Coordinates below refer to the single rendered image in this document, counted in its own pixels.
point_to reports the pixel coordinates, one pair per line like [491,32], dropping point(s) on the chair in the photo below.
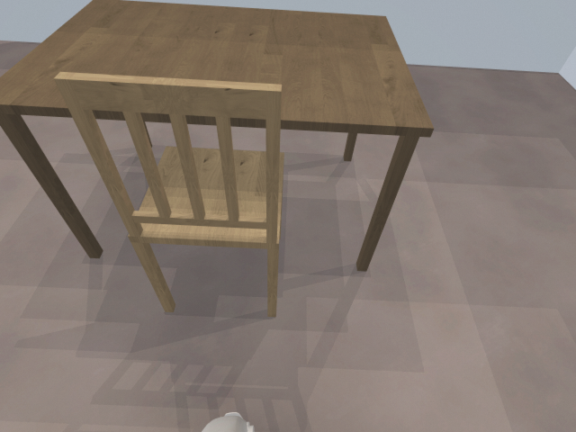
[196,196]

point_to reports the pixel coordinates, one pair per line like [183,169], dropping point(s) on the table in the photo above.
[339,72]

